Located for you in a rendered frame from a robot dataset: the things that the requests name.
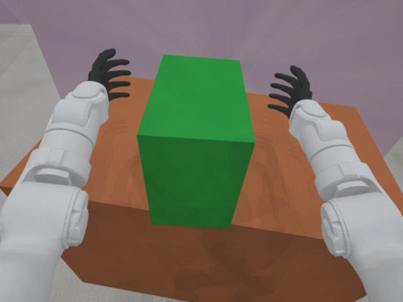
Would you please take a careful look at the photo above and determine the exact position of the robot left hand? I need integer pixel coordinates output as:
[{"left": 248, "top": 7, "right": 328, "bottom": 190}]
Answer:
[{"left": 88, "top": 48, "right": 131, "bottom": 101}]

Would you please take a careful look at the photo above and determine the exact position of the robot right hand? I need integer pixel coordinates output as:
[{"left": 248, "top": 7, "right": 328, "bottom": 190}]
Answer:
[{"left": 268, "top": 65, "right": 312, "bottom": 119}]

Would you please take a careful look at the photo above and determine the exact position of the robot left upper arm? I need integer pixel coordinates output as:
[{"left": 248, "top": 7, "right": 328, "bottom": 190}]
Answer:
[{"left": 0, "top": 181, "right": 89, "bottom": 302}]

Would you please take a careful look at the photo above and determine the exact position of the pedestal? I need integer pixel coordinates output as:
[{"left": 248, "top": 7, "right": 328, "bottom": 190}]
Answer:
[{"left": 0, "top": 76, "right": 403, "bottom": 302}]

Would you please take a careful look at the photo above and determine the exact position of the left robot forearm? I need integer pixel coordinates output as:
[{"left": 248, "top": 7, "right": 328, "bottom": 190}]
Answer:
[{"left": 0, "top": 81, "right": 109, "bottom": 241}]

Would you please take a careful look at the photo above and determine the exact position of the robot right upper arm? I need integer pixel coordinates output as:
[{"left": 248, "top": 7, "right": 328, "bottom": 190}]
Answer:
[{"left": 321, "top": 192, "right": 403, "bottom": 302}]

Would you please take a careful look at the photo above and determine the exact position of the carton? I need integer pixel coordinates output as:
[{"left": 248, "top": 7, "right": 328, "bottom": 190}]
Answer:
[{"left": 137, "top": 55, "right": 255, "bottom": 229}]

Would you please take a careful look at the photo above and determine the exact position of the right robot forearm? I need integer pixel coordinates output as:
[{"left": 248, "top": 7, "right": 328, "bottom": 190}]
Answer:
[{"left": 289, "top": 99, "right": 403, "bottom": 225}]

